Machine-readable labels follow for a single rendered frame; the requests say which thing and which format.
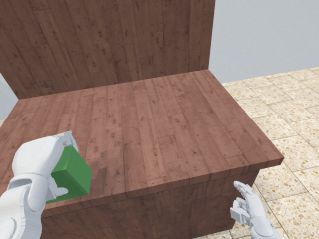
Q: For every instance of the sponge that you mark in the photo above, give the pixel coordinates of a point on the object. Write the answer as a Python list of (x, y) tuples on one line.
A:
[(72, 173)]

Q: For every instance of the right robot hand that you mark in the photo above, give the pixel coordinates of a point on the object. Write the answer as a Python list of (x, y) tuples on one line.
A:
[(244, 210)]

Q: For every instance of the robot left forearm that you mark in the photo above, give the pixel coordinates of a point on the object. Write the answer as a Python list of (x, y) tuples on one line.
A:
[(21, 206)]

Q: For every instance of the left robot hand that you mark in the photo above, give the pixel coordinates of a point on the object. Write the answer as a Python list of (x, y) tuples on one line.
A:
[(40, 156)]

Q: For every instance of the robot right forearm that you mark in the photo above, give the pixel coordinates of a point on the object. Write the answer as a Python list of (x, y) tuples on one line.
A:
[(262, 228)]

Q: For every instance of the table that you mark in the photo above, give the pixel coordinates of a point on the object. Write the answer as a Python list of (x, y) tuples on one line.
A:
[(165, 140)]

